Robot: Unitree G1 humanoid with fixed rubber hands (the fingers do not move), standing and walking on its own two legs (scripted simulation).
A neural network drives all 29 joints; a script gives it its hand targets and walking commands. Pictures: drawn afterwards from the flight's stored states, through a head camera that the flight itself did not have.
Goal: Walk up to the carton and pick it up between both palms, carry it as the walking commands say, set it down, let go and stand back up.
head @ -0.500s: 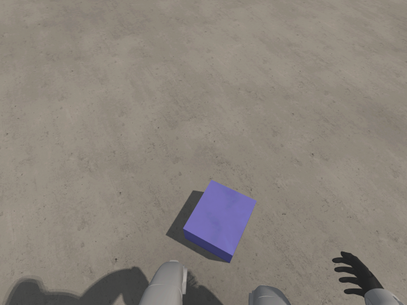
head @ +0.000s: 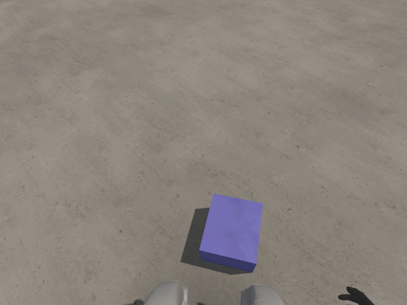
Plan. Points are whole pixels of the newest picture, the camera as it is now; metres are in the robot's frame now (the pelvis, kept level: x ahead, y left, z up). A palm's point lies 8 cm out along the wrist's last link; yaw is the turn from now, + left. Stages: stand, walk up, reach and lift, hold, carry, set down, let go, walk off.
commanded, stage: walk up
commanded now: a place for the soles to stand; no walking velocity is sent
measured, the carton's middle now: (232, 231) +0.49 -0.08 -0.64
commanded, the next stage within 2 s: none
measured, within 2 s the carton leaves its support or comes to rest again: neither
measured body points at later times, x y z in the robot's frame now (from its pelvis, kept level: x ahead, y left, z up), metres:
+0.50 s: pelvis +0.02 +0.05 +0.00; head +0.07 +0.05 +0.45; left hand +0.14 +0.38 -0.11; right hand +0.08 -0.29 -0.10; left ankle +0.03 +0.16 -0.68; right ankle +0.02 -0.10 -0.68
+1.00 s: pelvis +0.00 +0.04 +0.01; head +0.01 +0.02 +0.46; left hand +0.13 +0.36 -0.08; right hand +0.07 -0.30 -0.11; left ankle +0.03 +0.16 -0.68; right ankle +0.02 -0.10 -0.68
